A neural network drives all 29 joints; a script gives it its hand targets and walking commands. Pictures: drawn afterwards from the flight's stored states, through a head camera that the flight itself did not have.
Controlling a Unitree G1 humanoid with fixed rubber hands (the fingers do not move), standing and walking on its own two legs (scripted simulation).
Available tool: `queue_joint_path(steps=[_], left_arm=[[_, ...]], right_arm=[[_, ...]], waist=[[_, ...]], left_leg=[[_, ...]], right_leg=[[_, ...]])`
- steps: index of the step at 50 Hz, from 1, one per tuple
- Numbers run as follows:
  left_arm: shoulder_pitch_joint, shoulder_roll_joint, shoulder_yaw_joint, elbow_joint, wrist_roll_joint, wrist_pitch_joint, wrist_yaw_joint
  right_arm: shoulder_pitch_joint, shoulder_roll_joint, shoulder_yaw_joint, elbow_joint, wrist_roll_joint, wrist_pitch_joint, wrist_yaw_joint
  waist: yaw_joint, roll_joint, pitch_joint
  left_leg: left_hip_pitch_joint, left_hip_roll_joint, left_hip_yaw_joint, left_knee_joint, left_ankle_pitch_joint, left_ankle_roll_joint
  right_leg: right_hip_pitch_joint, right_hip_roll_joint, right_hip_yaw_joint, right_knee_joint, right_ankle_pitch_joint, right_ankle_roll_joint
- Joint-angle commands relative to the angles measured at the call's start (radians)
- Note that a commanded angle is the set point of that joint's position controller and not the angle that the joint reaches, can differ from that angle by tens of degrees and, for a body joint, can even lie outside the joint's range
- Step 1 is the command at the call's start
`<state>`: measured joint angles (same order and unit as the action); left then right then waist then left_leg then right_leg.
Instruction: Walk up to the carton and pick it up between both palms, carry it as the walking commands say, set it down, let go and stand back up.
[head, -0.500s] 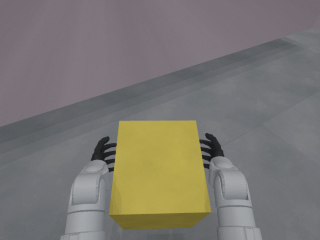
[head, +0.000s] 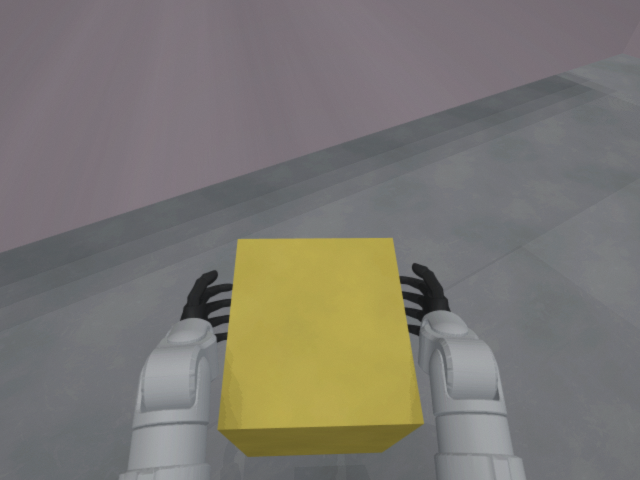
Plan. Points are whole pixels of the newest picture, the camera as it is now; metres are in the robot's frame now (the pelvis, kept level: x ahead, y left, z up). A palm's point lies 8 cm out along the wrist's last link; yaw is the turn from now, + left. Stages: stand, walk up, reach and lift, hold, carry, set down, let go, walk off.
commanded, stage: carry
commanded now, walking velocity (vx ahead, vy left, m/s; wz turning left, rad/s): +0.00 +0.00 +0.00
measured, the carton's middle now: (315, 354) +0.30 +0.00 -0.02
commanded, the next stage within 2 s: none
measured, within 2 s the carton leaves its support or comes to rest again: neither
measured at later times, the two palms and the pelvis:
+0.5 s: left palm (196, 331) +0.28 +0.14 +0.07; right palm (434, 322) +0.28 -0.14 +0.07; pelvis +0.00 +0.00 +0.00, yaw +0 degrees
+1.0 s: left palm (195, 331) +0.28 +0.14 +0.07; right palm (434, 323) +0.28 -0.14 +0.08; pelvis +0.00 +0.00 +0.00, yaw +0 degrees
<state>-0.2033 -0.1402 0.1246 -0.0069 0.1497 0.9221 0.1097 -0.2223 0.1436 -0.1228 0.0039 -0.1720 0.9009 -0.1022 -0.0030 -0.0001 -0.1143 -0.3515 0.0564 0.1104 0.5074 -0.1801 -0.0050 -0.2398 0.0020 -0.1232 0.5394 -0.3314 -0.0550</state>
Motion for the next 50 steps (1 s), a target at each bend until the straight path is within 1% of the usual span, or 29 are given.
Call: queue_joint_path(steps=[1,2,3,6,7,8,10,11,14,16,18,19,20,21,23,25,26,27,29,33,34,37,39,43,45,46,47,49,50], left_arm=[[-0.489,-0.815,-0.54,-0.083,-0.281,-0.014,-0.238],[-0.476,-0.804,-0.496,-0.006,-0.246,-0.023,-0.24],[-0.475,-0.816,-0.517,-0.045,-0.264,-0.025,-0.241],[-0.498,-0.816,-0.497,-0.02,-0.249,-0.044,-0.241],[-0.492,-0.827,-0.511,-0.047,-0.264,-0.044,-0.241],[-0.491,-0.825,-0.5,-0.023,-0.252,-0.049,-0.241],[-0.509,-0.852,-0.572,-0.14,-0.311,-0.027,-0.234],[-0.503,-0.844,-0.563,-0.121,-0.303,-0.016,-0.233],[-0.481,-0.834,-0.596,-0.155,-0.322,0.017,-0.23],[-0.461,-0.818,-0.55,-0.068,-0.286,0.017,-0.237],[-0.485,-0.837,-0.573,-0.128,-0.311,0.014,-0.239],[-0.505,-0.834,-0.572,-0.133,-0.312,0.015,-0.238],[-0.467,-0.828,-0.527,-0.039,-0.272,0.009,-0.24],[-0.506,-0.834,-0.546,-0.088,-0.289,0.007,-0.239],[-0.498,-0.825,-0.528,-0.056,-0.273,-0.002,-0.239],[-0.505,-0.848,-0.565,-0.126,-0.305,0.003,-0.237],[-0.501,-0.844,-0.563,-0.122,-0.305,0.009,-0.235],[-0.469,-0.824,-0.511,-0.035,-0.26,0.003,-0.234],[-0.487,-0.839,-0.547,-0.09,-0.287,0.0,-0.237],[-0.491,-0.83,-0.534,-0.065,-0.273,-0.009,-0.236],[-0.51,-0.844,-0.563,-0.122,-0.296,-0.007,-0.235],[-0.484,-0.841,-0.541,-0.069,-0.281,-0.006,-0.235],[-0.496,-0.839,-0.571,-0.129,-0.303,0.003,-0.231],[-0.482,-0.851,-0.6,-0.164,-0.327,0.034,-0.231],[-0.471,-0.824,-0.552,-0.082,-0.284,0.031,-0.232],[-0.488,-0.829,-0.567,-0.123,-0.297,0.026,-0.233],[-0.492,-0.841,-0.556,-0.095,-0.293,0.025,-0.237],[-0.495,-0.838,-0.543,-0.071,-0.281,0.017,-0.239],[-0.489,-0.836,-0.512,-0.02,-0.259,0.005,-0.24]], right_arm=[[-0.391,0.841,0.557,-0.029,0.296,0.005,0.238],[-0.375,0.83,0.511,0.051,0.258,-0.003,0.238],[-0.388,0.838,0.544,0.0,0.283,-0.004,0.239],[-0.402,0.844,0.517,0.035,0.267,-0.025,0.242],[-0.417,0.849,0.539,-0.009,0.284,-0.028,0.24],[-0.398,0.851,0.52,0.033,0.271,-0.03,0.241],[-0.423,0.876,0.588,-0.085,0.332,-0.009,0.234],[-0.398,0.868,0.574,-0.053,0.319,0.002,0.233],[-0.379,0.857,0.6,-0.09,0.336,0.034,0.232],[-0.369,0.839,0.56,-0.02,0.299,0.035,0.236],[-0.406,0.856,0.591,-0.083,0.324,0.032,0.237],[-0.403,0.867,0.584,-0.062,0.325,0.035,0.238],[-0.391,0.845,0.542,0.0,0.29,0.028,0.239],[-0.409,0.857,0.557,-0.031,0.306,0.026,0.241],[-0.397,0.852,0.538,0.009,0.291,0.018,0.243],[-0.424,0.869,0.583,-0.077,0.326,0.021,0.241],[-0.43,0.873,0.586,-0.084,0.331,0.028,0.238],[-0.398,0.853,0.538,0.008,0.291,0.023,0.238],[-0.402,0.858,0.559,-0.033,0.308,0.021,0.241],[-0.385,0.856,0.54,0.006,0.292,0.011,0.243],[-0.399,0.864,0.56,-0.04,0.309,0.013,0.242],[-0.42,0.852,0.556,-0.043,0.306,0.011,0.239],[-0.395,0.865,0.577,-0.06,0.323,0.022,0.238],[-0.403,0.873,0.613,-0.116,0.352,0.054,0.237],[-0.355,0.85,0.551,-0.004,0.3,0.052,0.241],[-0.383,0.858,0.573,-0.045,0.317,0.049,0.241],[-0.4,0.857,0.567,-0.038,0.31,0.047,0.242],[-0.419,0.852,0.559,-0.036,0.306,0.035,0.243],[-0.413,0.855,0.527,0.022,0.284,0.024,0.246]], waist=[[0.002,-0.008,-0.21],[0.001,-0.008,-0.201],[0.002,-0.019,-0.206],[0.0,-0.006,-0.198],[0.001,-0.02,-0.199],[0.0,-0.004,-0.197],[-0.001,0.005,-0.235],[0.0,0.002,-0.229],[-0.004,0.005,-0.231],[-0.004,-0.005,-0.221],[0.0,-0.018,-0.214],[-0.001,-0.012,-0.209],[0.0,-0.001,-0.209],[-0.001,0.006,-0.2],[-0.002,0.003,-0.202],[-0.002,-0.003,-0.226],[-0.002,-0.016,-0.22],[-0.003,-0.02,-0.214],[-0.002,-0.005,-0.221],[-0.004,0.018,-0.219],[-0.003,0.008,-0.222],[-0.006,-0.015,-0.222],[-0.004,0.015,-0.243],[-0.005,-0.003,-0.245],[-0.002,0.011,-0.228],[-0.004,-0.011,-0.214],[-0.004,-0.028,-0.205],[-0.007,-0.006,-0.193],[-0.006,-0.008,-0.196]], left_leg=[[0.124,0.096,-0.086,-0.043,0.135,0.017],[0.112,0.093,-0.086,-0.046,0.115,0.017],[0.114,0.096,-0.087,-0.049,0.11,0.015],[0.103,0.095,-0.084,-0.046,0.105,0.015],[0.092,0.094,-0.088,-0.041,0.122,0.015],[0.105,0.092,-0.083,-0.043,0.107,0.014],[0.119,0.095,-0.085,-0.042,0.14,0.015],[0.122,0.094,-0.082,-0.035,0.148,0.015],[0.134,0.094,-0.08,-0.038,0.157,0.02],[0.124,0.095,-0.08,-0.041,0.137,0.021],[0.121,0.09,-0.077,-0.04,0.13,0.019],[0.125,0.092,-0.077,-0.039,0.127,0.019],[0.119,0.093,-0.079,-0.046,0.129,0.017],[0.113,0.091,-0.077,-0.048,0.118,0.016],[0.113,0.094,-0.081,-0.05,0.1,0.017],[0.116,0.094,-0.082,-0.05,0.123,0.021],[0.122,0.095,-0.078,-0.043,0.134,0.022],[0.115,0.094,-0.082,-0.041,0.138,0.02],[0.117,0.096,-0.078,-0.045,0.138,0.017],[0.12,0.096,-0.082,-0.053,0.123,0.018],[0.124,0.097,-0.081,-0.049,0.129,0.017],[0.123,0.095,-0.081,-0.049,0.13,0.019],[0.132,0.099,-0.082,-0.045,0.173,0.02],[0.131,0.099,-0.075,-0.037,0.16,0.022],[0.117,0.096,-0.08,-0.048,0.155,0.021],[0.112,0.098,-0.078,-0.047,0.142,0.021],[0.107,0.097,-0.08,-0.044,0.133,0.022],[0.099,0.092,-0.078,-0.054,0.093,0.017],[0.102,0.092,-0.08,-0.055,0.088,0.018]], right_leg=[[0.01,-0.14,0.108,-0.094,0.233,0.015],[0.01,-0.142,0.11,-0.102,0.224,0.013],[0.009,-0.139,0.107,-0.105,0.212,0.012],[0.014,-0.138,0.106,-0.106,0.229,0.014],[0.022,-0.135,0.103,-0.106,0.246,0.014],[0.011,-0.14,0.109,-0.105,0.235,0.013],[0.03,-0.134,0.103,-0.09,0.251,0.015],[0.028,-0.139,0.104,-0.093,0.266,0.015],[0.023,-0.141,0.104,-0.094,0.277,0.015],[0.024,-0.143,0.105,-0.102,0.279,0.015],[0.012,-0.141,0.103,-0.101,0.269,0.018],[0.008,-0.142,0.104,-0.102,0.264,0.017],[0.008,-0.142,0.106,-0.098,0.254,0.017],[0.007,-0.143,0.105,-0.104,0.244,0.017],[0.003,-0.14,0.106,-0.111,0.22,0.015],[0.019,-0.137,0.105,-0.105,0.233,0.015],[0.016,-0.138,0.104,-0.103,0.248,0.016],[0.018,-0.142,0.103,-0.103,0.261,0.017],[0.017,-0.136,0.1,-0.096,0.248,0.018],[0.009,-0.136,0.106,-0.104,0.216,0.014],[0.008,-0.135,0.1,-0.101,0.221,0.016],[0.006,-0.135,0.103,-0.103,0.231,0.018],[0.021,-0.137,0.103,-0.089,0.261,0.016],[0.027,-0.139,0.102,-0.086,0.284,0.018],[0.024,-0.139,0.099,-0.087,0.246,0.018],[0.013,-0.137,0.093,-0.093,0.239,0.019],[0.009,-0.138,0.101,-0.1,0.25,0.018],[-0.001,-0.137,0.102,-0.107,0.23,0.018],[-0.001,-0.137,0.102,-0.114,0.206,0.019]])
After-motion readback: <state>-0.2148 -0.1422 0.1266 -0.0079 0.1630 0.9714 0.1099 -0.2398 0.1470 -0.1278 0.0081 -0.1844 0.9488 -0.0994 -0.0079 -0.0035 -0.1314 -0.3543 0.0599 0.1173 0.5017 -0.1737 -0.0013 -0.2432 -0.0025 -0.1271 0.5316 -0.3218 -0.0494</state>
